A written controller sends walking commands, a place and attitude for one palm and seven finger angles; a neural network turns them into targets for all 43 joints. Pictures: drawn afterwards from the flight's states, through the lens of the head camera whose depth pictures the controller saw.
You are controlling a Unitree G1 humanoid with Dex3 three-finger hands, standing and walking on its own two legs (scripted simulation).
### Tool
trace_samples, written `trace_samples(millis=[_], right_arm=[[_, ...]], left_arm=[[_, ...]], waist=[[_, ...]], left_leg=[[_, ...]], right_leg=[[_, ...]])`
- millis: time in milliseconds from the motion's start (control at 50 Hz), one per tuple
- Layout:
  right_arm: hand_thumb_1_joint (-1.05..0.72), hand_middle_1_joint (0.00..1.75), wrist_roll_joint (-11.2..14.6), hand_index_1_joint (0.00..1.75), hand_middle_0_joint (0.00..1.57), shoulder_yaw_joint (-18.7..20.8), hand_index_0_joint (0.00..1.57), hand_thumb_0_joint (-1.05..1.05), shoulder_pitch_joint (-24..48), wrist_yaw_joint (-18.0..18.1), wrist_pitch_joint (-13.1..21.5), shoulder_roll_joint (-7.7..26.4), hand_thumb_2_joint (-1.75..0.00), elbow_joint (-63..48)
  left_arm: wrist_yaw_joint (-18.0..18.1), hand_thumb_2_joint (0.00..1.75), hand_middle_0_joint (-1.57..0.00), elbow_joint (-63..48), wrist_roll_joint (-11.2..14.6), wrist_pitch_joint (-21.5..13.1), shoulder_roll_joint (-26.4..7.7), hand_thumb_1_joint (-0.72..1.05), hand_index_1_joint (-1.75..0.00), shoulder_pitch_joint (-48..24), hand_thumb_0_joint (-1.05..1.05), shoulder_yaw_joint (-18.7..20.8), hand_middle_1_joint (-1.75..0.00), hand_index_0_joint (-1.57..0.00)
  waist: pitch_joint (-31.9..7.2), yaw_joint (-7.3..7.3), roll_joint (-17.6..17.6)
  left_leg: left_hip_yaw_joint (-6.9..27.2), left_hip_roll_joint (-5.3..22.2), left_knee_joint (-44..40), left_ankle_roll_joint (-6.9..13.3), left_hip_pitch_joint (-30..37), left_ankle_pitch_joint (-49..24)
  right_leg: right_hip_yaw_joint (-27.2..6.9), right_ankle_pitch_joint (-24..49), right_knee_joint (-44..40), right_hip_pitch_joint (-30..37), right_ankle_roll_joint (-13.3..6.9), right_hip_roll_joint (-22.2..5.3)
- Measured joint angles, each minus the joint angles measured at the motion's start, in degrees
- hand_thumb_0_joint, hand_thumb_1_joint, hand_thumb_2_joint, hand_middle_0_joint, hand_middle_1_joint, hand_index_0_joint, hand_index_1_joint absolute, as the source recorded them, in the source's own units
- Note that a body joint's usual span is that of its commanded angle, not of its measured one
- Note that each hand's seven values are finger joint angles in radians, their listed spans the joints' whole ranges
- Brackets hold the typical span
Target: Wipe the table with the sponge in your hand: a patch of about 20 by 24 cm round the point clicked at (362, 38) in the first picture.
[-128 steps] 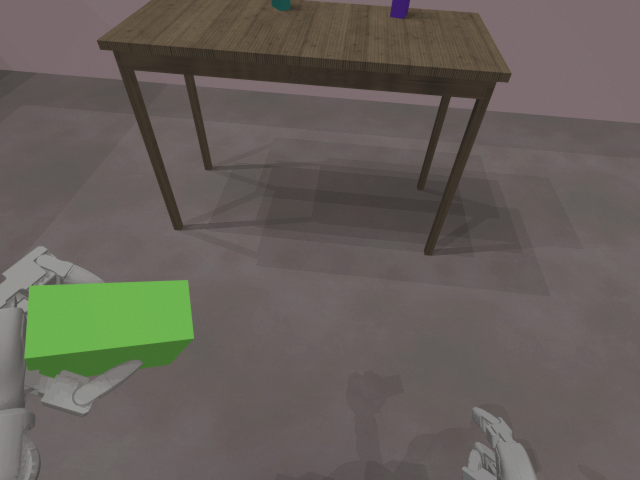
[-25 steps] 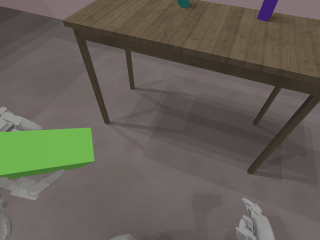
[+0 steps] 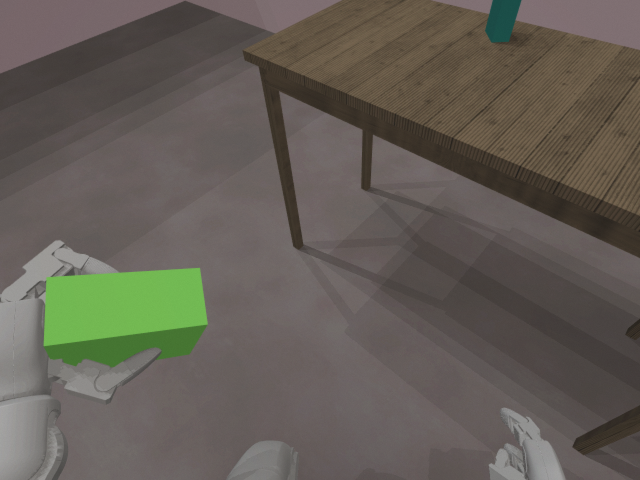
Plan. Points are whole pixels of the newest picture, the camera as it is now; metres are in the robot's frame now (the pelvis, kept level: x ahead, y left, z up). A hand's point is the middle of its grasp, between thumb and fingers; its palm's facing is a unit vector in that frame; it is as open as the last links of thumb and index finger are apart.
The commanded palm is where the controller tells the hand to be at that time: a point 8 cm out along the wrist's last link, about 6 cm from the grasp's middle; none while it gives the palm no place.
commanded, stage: walk to a spot facing it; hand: left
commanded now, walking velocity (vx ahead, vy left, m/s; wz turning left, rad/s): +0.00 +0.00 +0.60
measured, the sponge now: (152, 319) +0.24 +0.19 +0.14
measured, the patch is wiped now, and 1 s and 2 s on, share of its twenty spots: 0.00 0.00 0.00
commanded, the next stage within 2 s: none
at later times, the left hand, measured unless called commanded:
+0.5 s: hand (28, 381) +0.16 +0.24 +0.18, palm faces +0.54 -0.71 -0.46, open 10.2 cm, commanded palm +0.10 +0.28 +0.18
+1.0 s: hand out of the picture +0.02 +0.19 +0.19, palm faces +0.77 -0.47 -0.43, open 10.2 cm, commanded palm -0.05 +0.20 +0.18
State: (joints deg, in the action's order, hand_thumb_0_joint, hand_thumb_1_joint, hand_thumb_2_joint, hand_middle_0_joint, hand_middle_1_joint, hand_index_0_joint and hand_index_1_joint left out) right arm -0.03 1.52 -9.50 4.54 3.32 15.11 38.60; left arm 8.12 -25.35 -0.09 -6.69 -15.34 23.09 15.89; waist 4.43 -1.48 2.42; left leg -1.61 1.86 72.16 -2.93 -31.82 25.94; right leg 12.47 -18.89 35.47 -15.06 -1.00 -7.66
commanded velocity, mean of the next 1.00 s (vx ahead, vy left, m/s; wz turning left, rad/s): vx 0.01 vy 0.00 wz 0.60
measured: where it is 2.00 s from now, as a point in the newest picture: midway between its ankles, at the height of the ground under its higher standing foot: outside the picture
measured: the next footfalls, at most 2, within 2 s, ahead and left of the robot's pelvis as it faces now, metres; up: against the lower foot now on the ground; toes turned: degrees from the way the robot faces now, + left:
left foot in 0.26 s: +0.08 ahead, +0.12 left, +0.00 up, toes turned +17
right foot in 0.62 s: +0.11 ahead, -0.15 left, +0.00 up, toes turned +15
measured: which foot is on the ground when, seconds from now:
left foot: up 0.00-0.24, down 0.26-0.62, up 0.64-1.00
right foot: down 0.00-0.26, up 0.28-0.60, down 0.62-1.00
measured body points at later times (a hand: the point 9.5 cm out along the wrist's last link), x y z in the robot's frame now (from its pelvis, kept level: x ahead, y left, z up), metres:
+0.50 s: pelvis +0.02 -0.03 +0.00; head +0.06 -0.01 +0.45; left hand +0.13 +0.28 +0.20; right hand +0.24 -0.18 -0.09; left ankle +0.04 +0.11 -0.73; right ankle +0.09 -0.15 -0.69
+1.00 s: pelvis -0.03 -0.12 +0.01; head -0.01 -0.11 +0.46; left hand -0.02 +0.21 +0.21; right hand +0.27 -0.25 -0.06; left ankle -0.13 -0.02 -0.70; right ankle +0.07 -0.16 -0.73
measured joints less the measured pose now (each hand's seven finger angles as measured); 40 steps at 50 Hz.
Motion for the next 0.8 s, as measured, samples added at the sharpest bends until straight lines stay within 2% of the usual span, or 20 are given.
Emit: trace_samples(millis=[40, 100, 160, 200, 240, 260, 280, 300, 340, 400, 480, 560, 600, 620, 640, 660, 700, 740, 800], right_arm=[[-0.91, 0.30, 0.0, 0.29, 0.20, 0.5, 0.20, 0.02, 1.3, 0.4, -0.3, 0.0, -0.90, -1.9], [-0.91, 0.30, 0.1, 0.29, 0.20, 1.2, 0.20, 0.01, 1.8, 0.8, -0.7, -0.4, -0.90, -5.5], [-0.91, 0.30, 0.1, 0.29, 0.20, 1.7, 0.19, 0.01, 1.2, 0.8, -1.1, -0.5, -0.90, -8.4], [-0.91, 0.30, 0.1, 0.29, 0.20, 1.9, 0.19, 0.01, 0.6, 0.6, -1.6, -0.4, -0.90, -9.5], [-0.91, 0.30, 0.2, 0.29, 0.20, 1.9, 0.19, 0.01, 0.1, 0.6, -2.1, -0.2, -0.90, -10.2], [-0.91, 0.30, 0.3, 0.29, 0.20, 1.9, 0.19, 0.01, 0.2, 0.6, -2.1, -0.4, -0.90, -10.1], [-0.91, 0.30, 0.4, 0.29, 0.20, 2.0, 0.19, 0.01, 0.5, 0.6, -2.0, -1.3, -0.90, -9.6], [-0.91, 0.30, 0.5, 0.29, 0.20, 1.9, 0.19, 0.01, 0.5, 0.2, -1.7, -2.1, -0.90, -8.9], [-0.91, 0.30, 0.6, 0.29, 0.20, 0.7, 0.19, 0.01, 0.2, -0.9, -1.2, -3.8, -0.90, -7.7], [-0.91, 0.30, 0.9, 0.29, 0.20, -1.3, 0.19, 0.01, -0.9, -2.6, -0.2, -6.1, -0.90, -6.8], [-0.90, 0.30, 0.8, 0.29, 0.20, -2.8, 0.20, 0.01, -2.7, -3.4, 1.9, -7.6, -0.90, -6.7], [-0.90, 0.30, 0.7, 0.30, 0.21, -3.0, 0.20, 0.01, -3.0, -3.1, 3.2, -7.2, -0.90, -5.4], [-0.90, 0.30, 0.8, 0.30, 0.21, -3.0, 0.20, 0.01, -2.7, -2.8, 3.1, -6.8, -0.90, -4.9], [-0.90, 0.30, 0.9, 0.30, 0.21, -2.8, 0.20, 0.01, -2.3, -2.7, 2.9, -6.3, -0.90, -4.6], [-0.90, 0.30, 1.0, 0.30, 0.21, -2.5, 0.20, 0.01, -1.6, -2.6, 2.4, -5.6, -0.90, -3.9], [-0.90, 0.30, 1.1, 0.30, 0.21, -2.2, 0.20, 0.01, -1.0, -2.3, 1.9, -4.9, -0.90, -3.2], [-0.90, 0.30, 0.9, 0.30, 0.21, -1.6, 0.20, 0.01, -0.5, -1.9, 1.2, -3.7, -0.90, -1.8], [-0.90, 0.30, 0.7, 0.30, 0.21, -1.3, 0.20, 0.01, -0.5, -1.4, 0.4, -2.6, -0.90, -1.4], [-0.91, 0.30, 0.5, 0.29, 0.20, -0.6, 0.20, 0.01, -0.6, -0.2, -0.2, -1.4, -0.90, -1.9]], left_arm=[[-0.1, 1.00, -0.73, -3.1, 0.2, -0.7, -1.9, -0.49, -1.35, 2.1, 0.00, 0.3, -1.35, -0.73], [0.1, 1.00, -0.73, -8.4, 0.9, -2.1, -6.3, -0.49, -1.35, 4.9, 0.00, 2.7, -1.35, -0.73], [1.0, 1.00, -0.73, -12.3, 1.9, -3.5, -9.7, -0.49, -1.35, 6.8, 0.00, 6.2, -1.35, -0.73], [1.6, 1.00, -0.73, -13.5, 2.4, -4.0, -10.5, -0.49, -1.35, 7.7, 0.00, 8.0, -1.35, -0.73], [2.2, 1.00, -0.73, -13.6, 2.8, -4.1, -10.4, -0.49, -1.35, 8.1, 0.00, 9.0, -1.35, -0.73], [2.4, 1.00, -0.73, -13.1, 3.1, -4.1, -10.2, -0.49, -1.35, 7.9, 0.00, 9.3, -1.35, -0.73], [2.4, 1.00, -0.73, -11.8, 3.3, -4.0, -9.8, -0.49, -1.35, 6.8, 0.00, 9.0, -1.35, -0.73], [2.0, 1.00, -0.73, -10.0, 3.0, -3.9, -9.3, -0.49, -1.35, 5.5, 0.00, 8.4, -1.35, -0.73], [0.9, 1.00, -0.72, -6.8, 2.0, -3.0, -8.5, -0.49, -1.35, 3.7, 0.00, 7.0, -1.35, -0.73], [0.0, 1.00, -0.72, -6.8, 1.4, -1.4, -7.9, -0.50, -1.35, 4.0, 0.00, 5.4, -1.36, -0.73], [-0.4, 1.01, -0.72, -12.0, 2.2, -1.2, -8.0, -0.50, -1.35, 8.0, 0.00, 4.5, -1.36, -0.73], [-0.5, 1.01, -0.72, -12.9, 2.8, -2.3, -8.8, -0.50, -1.35, 8.7, 0.00, 5.4, -1.36, -0.73], [-0.4, 1.01, -0.72, -11.1, 3.0, -2.4, -9.1, -0.50, -1.35, 7.5, 0.00, 6.5, -1.36, -0.73], [-0.4, 1.01, -0.72, -9.7, 2.8, -2.4, -8.8, -0.50, -1.36, 6.5, 0.00, 6.8, -1.36, -0.73], [-0.3, 1.01, -0.72, -7.9, 2.5, -2.0, -7.9, -0.50, -1.36, 5.2, 0.00, 6.5, -1.36, -0.73], [-0.2, 1.01, -0.72, -6.1, 2.4, -1.4, -7.0, -0.50, -1.36, 3.9, 0.00, 5.9, -1.36, -0.73], [0.0, 1.01, -0.72, -2.5, 2.4, -0.2, -5.2, -0.50, -1.36, 2.1, 0.00, 4.4, -1.36, -0.73], [-0.1, 1.01, -0.72, 0.2, 2.2, 0.3, -3.7, -0.50, -1.36, 2.4, 0.00, 3.5, -1.36, -0.73], [-0.3, 1.01, -0.72, 1.9, 1.8, 0.6, -3.0, -0.50, -1.36, 3.7, 0.00, 2.0, -1.36, -0.72]], waist=[[1.0, 1.40, -1.4], [1.6, 2.73, -3.4], [0.8, 2.79, -4.4], [-0.1, 2.58, -4.7], [-1.1, 2.43, -4.6], [-1.4, 2.48, -4.8], [-1.2, 2.63, -5.2], [-1.0, 2.73, -4.9], [-0.8, 3.05, -4.2], [-0.2, 3.11, -3.5], [0.3, 1.99, -2.6], [-0.1, 0.19, 0.0], [-0.5, -0.56, 0.8], [-0.6, -1.00, 1.6], [-0.3, -1.06, 2.6], [-0.2, -0.91, 2.7], [-0.3, -0.56, 1.7], [-1.1, 0.30, 0.5], [-1.8, 1.87, -1.1]], left_leg=[[-1.7, 0.6, -1.4, -0.5, -0.3, -1.1], [-4.3, 1.8, -12.5, -0.7, 2.2, -1.9], [-6.6, 2.0, -24.7, -0.5, 5.8, -2.2], [-8.0, 1.2, -31.8, -0.4, 8.6, -3.9], [-9.3, -0.1, -39.5, 0.1, 12.6, -9.1], [-9.4, -0.8, -41.0, 1.7, 13.6, -13.3], [-9.0, -1.1, -39.6, 3.3, 13.1, -13.2], [-8.1, -1.1, -38.3, 4.3, 12.8, -12.0], [-5.5, -0.6, -38.3, 4.9, 12.8, -10.9], [-1.7, 0.2, -40.5, 3.7, 13.1, -12.7], [2.0, 0.6, -41.7, 2.5, 12.7, -14.5], [5.4, 0.6, -41.3, 1.1, 11.2, -15.5], [6.8, 0.2, -40.0, 0.1, 10.0, -15.5], [7.3, 0.3, -38.6, -0.1, 9.1, -15.0], [7.8, 0.3, -35.1, 0.2, 7.8, -10.6], [7.4, -0.6, -29.1, 0.3, 5.9, -5.3], [5.2, -2.6, -15.5, 0.0, 2.4, -1.4], [2.6, -2.8, -5.7, -0.9, 0.4, -2.4], [0.3, -1.8, -2.1, -1.5, 1.1, -3.3]], right_leg=[[1.0, 0.7, -2.0, 1.3, -0.2, -0.5], [2.8, 1.0, -4.0, 2.1, -0.5, -1.1], [4.2, 0.2, -3.7, 1.6, -0.5, -1.5], [4.9, -1.2, -1.9, 0.8, -0.1, -2.1], [5.3, -3.5, 2.5, -0.6, 0.7, -3.1], [4.5, -4.5, 6.8, -2.3, 1.6, -4.0], [1.7, -7.6, 12.4, -4.3, 3.0, -3.8], [-1.5, -11.7, 18.3, -6.5, 3.9, -2.2], [-5.1, -14.7, 25.9, -10.3, 5.0, 0.9], [-7.1, -10.3, 24.2, -12.8, 5.8, 3.2], [-7.6, -5.4, 16.0, -11.8, 6.4, 4.0], [-7.3, -5.8, 8.2, -7.1, 6.8, 5.7], [-7.0, -3.4, 1.0, -2.7, 6.8, 6.6], [-6.5, 0.7, -2.4, -1.3, 5.3, 7.1], [-5.7, 2.6, -2.4, -1.2, 2.8, 7.5], [-5.0, 3.0, -1.7, -1.3, 0.7, 7.0], [-4.1, 2.9, -1.9, -0.7, -1.4, 4.9], [-3.3, 3.5, -3.5, 0.0, -1.8, 3.4], [-1.3, 5.3, -6.3, 1.0, -1.9, 2.0]])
